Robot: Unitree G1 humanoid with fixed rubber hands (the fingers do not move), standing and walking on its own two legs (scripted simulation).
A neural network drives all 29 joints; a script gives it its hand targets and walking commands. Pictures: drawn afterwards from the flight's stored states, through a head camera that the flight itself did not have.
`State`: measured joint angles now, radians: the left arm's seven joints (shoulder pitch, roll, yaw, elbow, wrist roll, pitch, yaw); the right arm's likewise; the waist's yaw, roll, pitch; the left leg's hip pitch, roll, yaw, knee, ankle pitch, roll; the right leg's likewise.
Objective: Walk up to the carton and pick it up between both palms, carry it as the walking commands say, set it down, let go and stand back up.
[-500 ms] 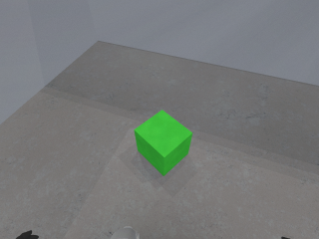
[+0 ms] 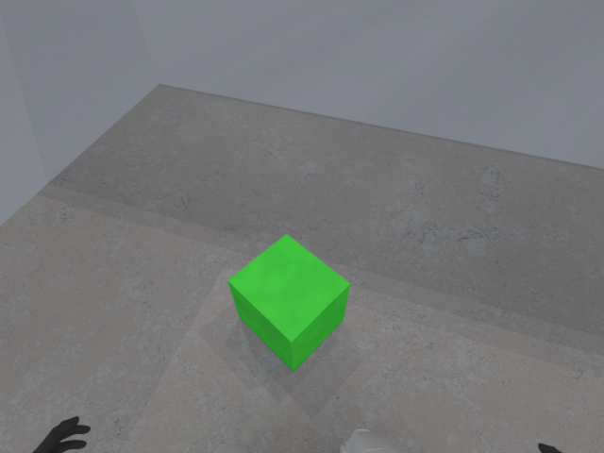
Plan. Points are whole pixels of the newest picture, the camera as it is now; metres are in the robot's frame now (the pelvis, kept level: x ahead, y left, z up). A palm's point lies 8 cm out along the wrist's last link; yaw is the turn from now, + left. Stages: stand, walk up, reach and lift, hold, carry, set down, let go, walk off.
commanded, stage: walk up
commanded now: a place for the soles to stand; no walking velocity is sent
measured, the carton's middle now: (290, 302) +0.63 +0.03 -0.62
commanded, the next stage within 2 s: none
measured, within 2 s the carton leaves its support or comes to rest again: neither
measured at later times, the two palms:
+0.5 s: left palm out of the picture +0.14 +0.34 -0.07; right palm (532, 411) +0.17 -0.31 -0.07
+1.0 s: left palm (87, 393) +0.22 +0.29 -0.05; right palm out of the picture +0.17 -0.48 -0.03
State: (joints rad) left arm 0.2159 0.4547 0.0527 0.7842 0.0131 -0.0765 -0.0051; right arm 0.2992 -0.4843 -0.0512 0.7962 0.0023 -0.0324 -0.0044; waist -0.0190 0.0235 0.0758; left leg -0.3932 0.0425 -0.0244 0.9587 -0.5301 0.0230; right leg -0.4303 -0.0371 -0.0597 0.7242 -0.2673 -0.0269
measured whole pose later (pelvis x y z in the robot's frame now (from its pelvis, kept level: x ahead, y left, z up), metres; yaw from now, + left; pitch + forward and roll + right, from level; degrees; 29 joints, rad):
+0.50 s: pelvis +0.04 +0.01 +0.02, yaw +2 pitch -2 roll +0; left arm 0.06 0.43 0.00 1.04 -0.01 -0.05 0.01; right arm 0.06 -0.43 -0.01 1.05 0.01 -0.02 0.01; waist 0.02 0.00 0.04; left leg -0.20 0.03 0.00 0.51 -0.28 -0.02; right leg -0.24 -0.05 -0.10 0.50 -0.22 0.01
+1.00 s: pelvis +0.09 -0.09 +0.00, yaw +13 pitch +0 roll +1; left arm 0.03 0.54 0.16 0.70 0.06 0.07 -0.13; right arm 0.43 -0.57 -0.11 0.86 -0.04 -0.08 -0.09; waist -0.05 -0.08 0.07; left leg -0.28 0.07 -0.23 0.64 -0.39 -0.06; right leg -0.47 -0.06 0.06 0.75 -0.42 -0.01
